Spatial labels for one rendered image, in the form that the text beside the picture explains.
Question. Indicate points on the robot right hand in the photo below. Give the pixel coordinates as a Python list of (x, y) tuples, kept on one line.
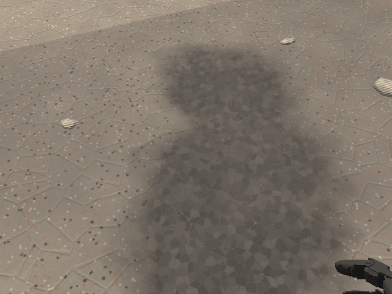
[(373, 271)]

